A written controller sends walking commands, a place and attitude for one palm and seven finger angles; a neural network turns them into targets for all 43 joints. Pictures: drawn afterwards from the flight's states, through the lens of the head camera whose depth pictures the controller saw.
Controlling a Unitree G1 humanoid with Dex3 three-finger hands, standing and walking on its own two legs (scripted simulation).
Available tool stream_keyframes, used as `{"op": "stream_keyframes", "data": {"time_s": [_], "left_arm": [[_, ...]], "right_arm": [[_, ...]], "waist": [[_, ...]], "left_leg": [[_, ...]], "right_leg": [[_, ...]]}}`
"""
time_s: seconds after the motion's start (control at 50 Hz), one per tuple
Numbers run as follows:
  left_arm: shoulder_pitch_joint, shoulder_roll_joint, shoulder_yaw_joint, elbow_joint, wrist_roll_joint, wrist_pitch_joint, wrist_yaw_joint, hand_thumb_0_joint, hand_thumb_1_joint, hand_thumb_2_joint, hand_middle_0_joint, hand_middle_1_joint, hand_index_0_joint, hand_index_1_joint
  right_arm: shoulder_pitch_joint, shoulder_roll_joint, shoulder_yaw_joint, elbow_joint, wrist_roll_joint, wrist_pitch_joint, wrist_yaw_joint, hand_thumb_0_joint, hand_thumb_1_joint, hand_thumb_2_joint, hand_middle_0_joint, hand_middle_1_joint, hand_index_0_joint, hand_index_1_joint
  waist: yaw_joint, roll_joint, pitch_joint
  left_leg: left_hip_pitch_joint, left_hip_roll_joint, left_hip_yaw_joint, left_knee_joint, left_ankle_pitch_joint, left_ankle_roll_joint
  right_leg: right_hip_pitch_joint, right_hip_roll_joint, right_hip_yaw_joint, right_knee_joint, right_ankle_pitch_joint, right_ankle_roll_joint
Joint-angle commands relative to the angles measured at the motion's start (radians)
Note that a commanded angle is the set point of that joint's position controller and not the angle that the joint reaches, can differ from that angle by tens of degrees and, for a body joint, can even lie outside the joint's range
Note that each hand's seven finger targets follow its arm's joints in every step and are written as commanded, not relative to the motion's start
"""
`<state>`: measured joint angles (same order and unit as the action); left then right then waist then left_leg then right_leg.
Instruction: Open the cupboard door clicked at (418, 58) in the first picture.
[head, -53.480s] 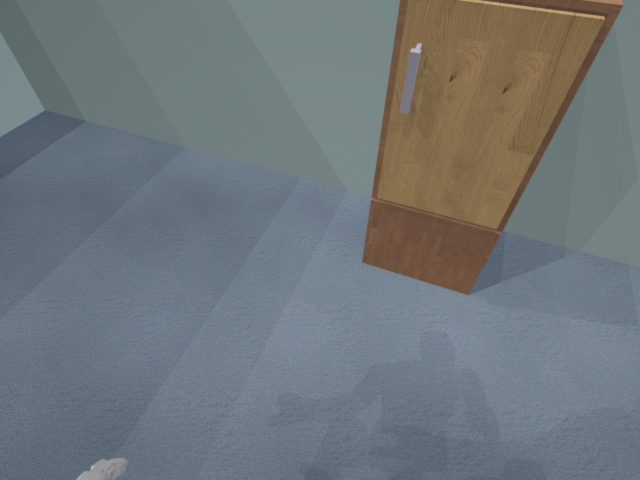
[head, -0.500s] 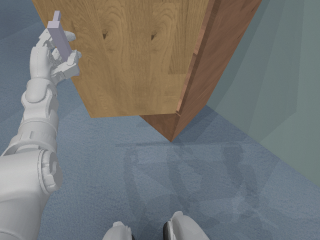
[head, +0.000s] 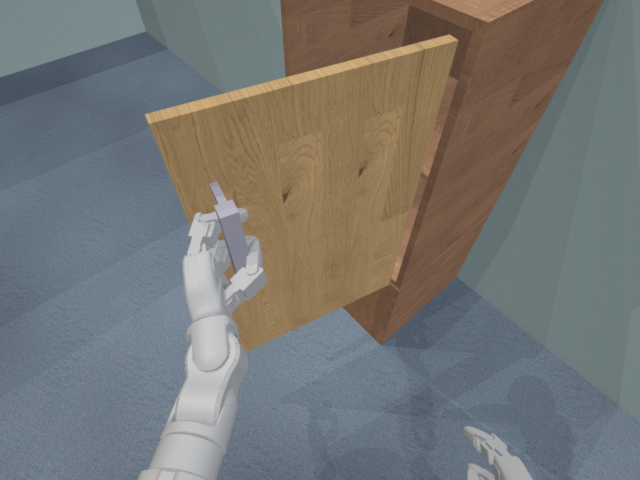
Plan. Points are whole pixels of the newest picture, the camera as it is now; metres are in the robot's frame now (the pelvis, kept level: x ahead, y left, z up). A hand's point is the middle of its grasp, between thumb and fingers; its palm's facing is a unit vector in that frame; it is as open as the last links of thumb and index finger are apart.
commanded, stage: pull the door open along its arc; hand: left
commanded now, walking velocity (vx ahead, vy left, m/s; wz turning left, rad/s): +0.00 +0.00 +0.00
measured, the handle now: (231, 236) +0.41 +0.13 +0.07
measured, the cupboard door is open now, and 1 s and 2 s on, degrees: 76 91 93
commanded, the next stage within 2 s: open thumb and fingers to let go in 0.24 s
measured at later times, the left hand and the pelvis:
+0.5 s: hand (301, 310) +0.30 +0.03 +0.07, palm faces +0.36 -0.93 -0.02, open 6.7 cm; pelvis -0.01 -0.05 +0.00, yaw +5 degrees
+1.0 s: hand (302, 309) +0.30 +0.03 +0.07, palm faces +0.34 -0.94 +0.00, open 14.1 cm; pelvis -0.03 -0.03 +0.00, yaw +3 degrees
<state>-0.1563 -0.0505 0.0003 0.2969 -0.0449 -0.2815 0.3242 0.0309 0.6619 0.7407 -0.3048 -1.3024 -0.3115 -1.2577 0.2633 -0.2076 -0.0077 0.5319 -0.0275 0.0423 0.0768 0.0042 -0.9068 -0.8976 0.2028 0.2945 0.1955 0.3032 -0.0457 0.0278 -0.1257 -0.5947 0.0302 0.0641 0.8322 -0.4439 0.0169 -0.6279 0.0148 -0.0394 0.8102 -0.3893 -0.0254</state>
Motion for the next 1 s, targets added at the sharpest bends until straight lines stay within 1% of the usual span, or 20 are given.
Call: {"op": "stream_keyframes", "data": {"time_s": [0.0,0.06,0.1,0.14,0.16,0.22,0.26,0.3,0.32,0.36,0.42,0.46,0.52,0.54,0.6,0.7,0.72,0.76,0.88,0.98], "left_arm": [[0.017,0.084,0.045,-0.306,0.104,-0.014,0.214,0.000,0.900,0.900,-0.400,-1.350,-0.400,-1.350],[0.098,0.019,-0.043,-0.389,0.125,0.029,0.238,0.000,0.900,0.900,-0.400,-1.350,-0.400,-1.350],[0.222,0.016,-0.049,-0.408,0.126,0.053,0.235,0.000,0.900,0.900,-0.400,-1.350,-0.400,-1.350],[0.242,-0.022,-0.100,-0.465,0.125,0.069,0.228,0.000,0.900,0.900,-0.400,-1.350,-0.400,-1.350],[0.218,-0.042,-0.128,-0.479,0.126,0.074,0.228,0.000,0.900,0.900,-0.400,-1.350,-0.400,-1.350],[0.176,-0.103,-0.188,-0.454,0.133,0.092,0.240,0.000,0.900,0.900,-0.400,-1.350,-0.400,-1.350],[0.117,-0.132,-0.219,-0.455,0.136,0.094,0.251,0.000,0.900,0.900,-0.400,-1.350,-0.400,-1.350],[0.049,-0.171,-0.267,-0.443,0.141,0.090,0.253,0.000,0.900,0.900,-0.400,-1.350,-0.400,-1.350],[-0.037,-0.154,-0.259,-0.407,0.144,0.085,0.259,0.000,0.900,0.900,-0.400,-1.350,-0.400,-1.350],[-0.054,-0.125,-0.227,-0.369,0.142,0.072,0.259,0.000,0.760,0.840,-0.390,-1.335,-0.390,-1.335],[-0.046,-0.104,-0.210,-0.355,0.131,0.055,0.239,0.000,0.550,0.750,-0.375,-1.313,-0.375,-1.313],[-0.082,-0.099,-0.205,-0.341,0.122,0.045,0.229,0.000,0.410,0.690,-0.365,-1.298,-0.365,-1.298],[-0.100,-0.096,-0.206,-0.319,0.129,0.027,0.220,0.000,0.200,0.600,-0.350,-1.275,-0.350,-1.275],[-0.136,-0.102,-0.214,-0.321,0.132,0.019,0.218,0.000,0.130,0.570,-0.345,-1.268,-0.345,-1.268],[-0.125,-0.094,-0.200,-0.295,0.125,0.004,0.215,0.000,-0.080,0.480,-0.330,-1.245,-0.330,-1.245],[-0.179,-0.061,-0.159,-0.241,0.117,-0.003,0.227,0.000,-0.430,0.330,-0.305,-1.207,-0.305,-1.207],[-0.201,-0.066,-0.161,-0.240,0.114,-0.005,0.230,0.000,-0.500,0.300,-0.300,-1.200,-0.300,-1.200],[-0.222,-0.077,-0.165,-0.234,0.114,-0.010,0.237,0.000,-0.500,0.300,-0.300,-1.200,-0.300,-1.200],[-0.266,-0.097,-0.180,-0.189,0.128,-0.019,0.259,0.000,-0.500,0.300,-0.250,-0.900,-0.250,-0.900],[-0.289,-0.109,-0.184,-0.163,0.145,-0.014,0.279,0.000,-0.500,0.300,-0.208,-0.650,-0.208,-0.650]], "right_arm": [[-0.052,-0.087,-0.030,-0.142,-0.022,-0.015,-0.021,0.000,-0.900,-0.900,0.200,0.300,0.200,0.300],[-0.106,-0.070,-0.021,-0.162,-0.019,0.012,-0.036,0.000,-0.900,-0.900,0.200,0.300,0.200,0.300],[-0.123,-0.058,-0.016,-0.168,-0.020,0.026,-0.050,0.000,-0.900,-0.900,0.200,0.300,0.200,0.300],[-0.151,-0.045,-0.006,-0.176,-0.017,0.035,-0.058,0.000,-0.900,-0.900,0.200,0.300,0.200,0.300],[-0.162,-0.043,-0.003,-0.174,-0.017,0.037,-0.060,0.000,-0.900,-0.900,0.200,0.300,0.200,0.300],[-0.186,-0.037,0.001,-0.161,-0.023,0.028,-0.063,0.000,-0.900,-0.900,0.200,0.300,0.200,0.300],[-0.193,-0.035,0.002,-0.151,-0.027,0.015,-0.060,0.000,-0.900,-0.900,0.200,0.300,0.200,0.300],[-0.192,-0.038,0.000,-0.140,-0.030,-0.001,-0.058,0.000,-0.900,-0.900,0.200,0.300,0.200,0.300],[-0.190,-0.043,-0.001,-0.121,-0.033,-0.007,-0.061,0.000,-0.900,-0.900,0.200,0.300,0.200,0.300],[-0.188,-0.044,-0.005,-0.111,-0.035,-0.014,-0.068,0.000,-0.900,-0.900,0.200,0.300,0.200,0.300],[-0.173,-0.046,-0.013,-0.106,-0.031,-0.020,-0.073,0.000,-0.900,-0.900,0.200,0.300,0.200,0.300],[-0.171,-0.049,-0.013,-0.100,-0.028,-0.022,-0.077,0.000,-0.900,-0.900,0.200,0.300,0.200,0.300],[-0.164,-0.053,-0.017,-0.096,-0.028,-0.028,-0.078,0.000,-0.900,-0.900,0.200,0.300,0.200,0.300],[-0.160,-0.054,-0.018,-0.091,-0.028,-0.033,-0.078,0.000,-0.900,-0.900,0.200,0.300,0.200,0.300],[-0.153,-0.058,-0.021,-0.092,-0.026,-0.042,-0.078,0.000,-0.900,-0.900,0.200,0.300,0.200,0.300],[-0.163,-0.061,-0.020,-0.079,-0.024,-0.050,-0.085,0.000,-0.900,-0.900,0.200,0.300,0.200,0.300],[-0.165,-0.059,-0.018,-0.078,-0.023,-0.050,-0.085,0.000,-0.900,-0.900,0.200,0.300,0.200,0.300],[-0.162,-0.058,-0.020,-0.074,-0.026,-0.053,-0.085,0.000,-0.900,-0.900,0.200,0.300,0.200,0.300],[-0.158,-0.063,-0.022,-0.072,-0.027,-0.063,-0.078,0.000,-0.900,-0.900,0.200,0.300,0.200,0.300],[-0.159,-0.061,-0.020,-0.074,-0.030,-0.058,-0.078,0.000,-0.900,-0.900,0.200,0.300,0.200,0.300]], "waist": [[0.086,-0.079,-0.254],[0.079,-0.088,-0.228],[0.087,-0.137,-0.206],[0.078,-0.108,-0.172],[0.066,-0.089,-0.157],[0.041,-0.092,-0.121],[0.034,-0.080,-0.150],[0.017,-0.103,-0.149],[-0.001,-0.107,-0.138],[0.012,-0.124,-0.173],[0.027,-0.133,-0.215],[0.019,-0.164,-0.210],[0.023,-0.153,-0.206],[0.014,-0.149,-0.209],[0.024,-0.176,-0.220],[0.024,-0.187,-0.187],[0.025,-0.165,-0.186],[0.023,-0.151,-0.201],[0.015,-0.140,-0.190],[0.020,-0.122,-0.195]], "left_leg": [[0.082,-0.029,-0.033,-0.106,0.371,-0.015],[0.102,-0.034,-0.030,-0.118,0.325,-0.014],[0.109,-0.035,-0.031,-0.124,0.317,-0.014],[0.118,-0.038,-0.031,-0.127,0.311,-0.015],[0.123,-0.040,-0.035,-0.123,0.304,-0.015],[0.129,-0.042,-0.047,-0.102,0.284,-0.016],[0.134,-0.047,-0.053,-0.086,0.270,-0.016],[0.127,-0.049,-0.064,-0.069,0.261,-0.016],[0.116,-0.050,-0.067,-0.055,0.245,-0.014],[0.095,-0.057,-0.070,-0.048,0.221,-0.014],[0.082,-0.059,-0.069,-0.052,0.227,-0.016],[0.066,-0.059,-0.071,-0.052,0.213,-0.014],[0.054,-0.057,-0.073,-0.055,0.200,-0.012],[0.061,-0.056,-0.073,-0.050,0.204,-0.009],[0.046,-0.057,-0.075,-0.055,0.188,-0.009],[0.027,-0.058,-0.072,-0.061,0.136,-0.006],[0.026,-0.059,-0.071,-0.065,0.130,-0.007],[0.039,-0.058,-0.067,-0.065,0.138,-0.005],[0.058,-0.053,-0.061,-0.071,0.130,-0.002],[0.066,-0.052,-0.061,-0.077,0.136,-0.001]], "right_leg": [[0.311,-0.010,-0.006,-0.076,0.410,-0.007],[0.333,-0.017,0.008,-0.107,0.383,-0.008],[0.367,-0.019,0.019,-0.133,0.404,-0.006],[0.371,-0.028,0.030,-0.147,0.427,-0.004],[0.356,-0.030,0.032,-0.150,0.423,-0.004],[0.312,-0.037,0.030,-0.157,0.413,0.004],[0.296,-0.047,0.039,-0.152,0.415,0.012],[0.275,-0.054,0.047,-0.152,0.407,0.015],[0.244,-0.062,0.055,-0.151,0.397,0.022],[0.256,-0.074,0.081,-0.159,0.363,0.030],[0.303,-0.084,0.102,-0.158,0.400,0.033],[0.308,-0.091,0.115,-0.168,0.389,0.039],[0.299,-0.093,0.122,-0.170,0.343,0.037],[0.285,-0.093,0.119,-0.166,0.344,0.037],[0.294,-0.091,0.121,-0.171,0.308,0.037],[0.269,-0.094,0.146,-0.215,0.165,0.037],[0.266,-0.095,0.145,-0.213,0.147,0.035],[0.257,-0.088,0.131,-0.203,0.148,0.029],[0.202,-0.062,0.081,-0.184,0.081,0.013],[0.184,-0.048,0.053,-0.164,0.069,0.002]]}}
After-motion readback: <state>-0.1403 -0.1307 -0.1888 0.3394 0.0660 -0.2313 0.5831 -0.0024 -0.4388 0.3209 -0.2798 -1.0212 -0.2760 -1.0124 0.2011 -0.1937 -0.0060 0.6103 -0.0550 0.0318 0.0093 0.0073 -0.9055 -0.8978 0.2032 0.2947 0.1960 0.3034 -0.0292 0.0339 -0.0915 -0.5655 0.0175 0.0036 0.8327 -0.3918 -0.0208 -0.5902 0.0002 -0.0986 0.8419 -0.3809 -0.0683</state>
